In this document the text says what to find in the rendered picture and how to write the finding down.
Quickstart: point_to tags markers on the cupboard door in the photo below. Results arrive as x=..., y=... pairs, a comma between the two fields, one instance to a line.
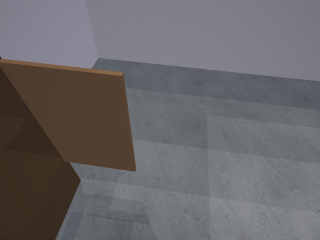
x=83, y=111

